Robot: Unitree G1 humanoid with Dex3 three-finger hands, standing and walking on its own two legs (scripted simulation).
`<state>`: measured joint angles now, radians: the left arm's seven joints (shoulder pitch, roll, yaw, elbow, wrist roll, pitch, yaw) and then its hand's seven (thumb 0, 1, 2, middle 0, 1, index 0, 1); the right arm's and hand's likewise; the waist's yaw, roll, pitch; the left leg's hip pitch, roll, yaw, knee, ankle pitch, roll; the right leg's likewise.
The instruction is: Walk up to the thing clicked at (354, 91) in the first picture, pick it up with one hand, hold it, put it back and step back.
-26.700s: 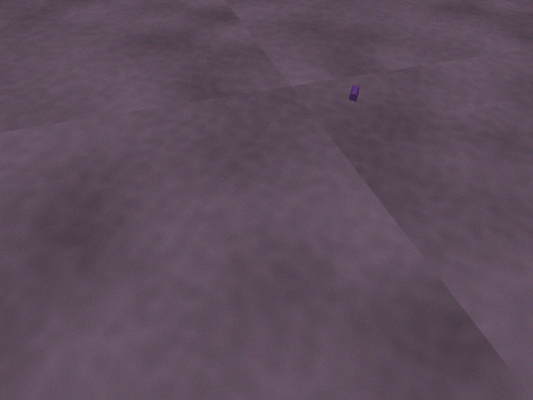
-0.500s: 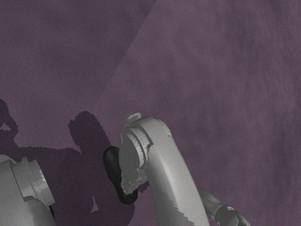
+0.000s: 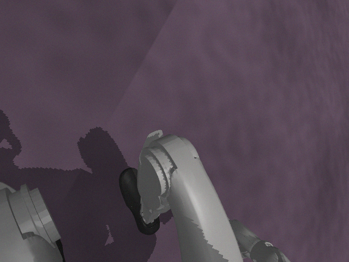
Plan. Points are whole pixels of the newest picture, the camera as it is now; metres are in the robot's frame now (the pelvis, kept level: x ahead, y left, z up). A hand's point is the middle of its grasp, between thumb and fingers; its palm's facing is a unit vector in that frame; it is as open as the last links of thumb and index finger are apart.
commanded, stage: close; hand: left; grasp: from above
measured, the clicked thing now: out of the picture +0.45 +0.39 -0.28
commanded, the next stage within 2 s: settle in 1.08 s
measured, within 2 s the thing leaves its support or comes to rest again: leaves its support in 1.44 s
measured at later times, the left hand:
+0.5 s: hand out of the picture +0.43 +0.38 -0.25, palm faces -0.46 -0.17 -0.87, open 10.2 cm
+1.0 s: hand out of the picture +0.43 +0.38 -0.25, palm faces -0.45 -0.17 -0.87, open 8.4 cm
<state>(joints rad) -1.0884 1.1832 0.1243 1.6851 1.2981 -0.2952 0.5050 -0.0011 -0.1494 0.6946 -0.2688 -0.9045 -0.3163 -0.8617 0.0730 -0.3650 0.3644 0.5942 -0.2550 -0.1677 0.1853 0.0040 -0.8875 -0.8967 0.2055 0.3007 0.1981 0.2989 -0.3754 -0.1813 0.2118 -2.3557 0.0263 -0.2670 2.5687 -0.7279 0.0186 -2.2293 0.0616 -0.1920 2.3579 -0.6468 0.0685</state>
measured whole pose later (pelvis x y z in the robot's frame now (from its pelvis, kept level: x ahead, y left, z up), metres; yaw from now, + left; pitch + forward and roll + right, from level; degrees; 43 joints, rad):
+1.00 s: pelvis +0.00 +0.00 +0.00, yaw +0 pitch +27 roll -16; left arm -1.08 1.17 0.12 1.67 1.31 -0.32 0.51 0.00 0.32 0.34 -0.66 -0.54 -0.71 -0.49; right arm 0.06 -0.36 0.35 0.59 -0.26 -0.16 0.19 0.00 -0.89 -0.90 0.21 0.30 0.20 0.30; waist -0.36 -0.18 0.21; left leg -2.35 0.02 -0.27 2.56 -0.72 0.02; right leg -2.23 0.06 -0.19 2.35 -0.64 0.07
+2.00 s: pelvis +0.00 +0.00 +0.02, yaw +4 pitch +33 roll -13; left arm -0.96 0.94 0.11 1.28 1.22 -0.25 0.19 0.01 0.33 0.09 -0.89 -0.26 -0.93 -0.21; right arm 0.14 -0.33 0.17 0.60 -0.14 -0.03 0.17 0.00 -0.90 -0.90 0.21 0.30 0.20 0.30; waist -0.25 -0.03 0.04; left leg -2.36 0.00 -0.18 2.45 -0.68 0.02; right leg -2.24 0.02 -0.13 2.31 -0.65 0.05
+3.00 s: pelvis -0.01 -0.01 +0.19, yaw +12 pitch +30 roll -6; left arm -0.50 0.66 0.01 0.69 0.98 -0.13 -0.02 0.01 0.32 0.12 -0.89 -0.27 -0.92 -0.23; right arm 0.15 -0.26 0.01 0.62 0.00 0.06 0.02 0.01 -0.90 -0.90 0.21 0.30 0.20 0.30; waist -0.10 0.03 -0.16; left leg -1.79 0.02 -0.07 1.88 -0.62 0.02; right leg -1.74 0.00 -0.05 1.81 -0.60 0.04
